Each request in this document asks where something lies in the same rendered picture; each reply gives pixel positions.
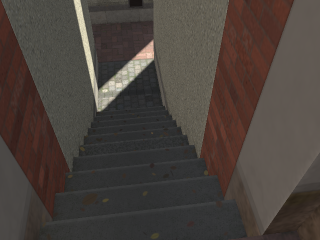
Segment stairs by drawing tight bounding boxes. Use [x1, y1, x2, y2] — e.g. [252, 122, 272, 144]
[38, 106, 247, 240]

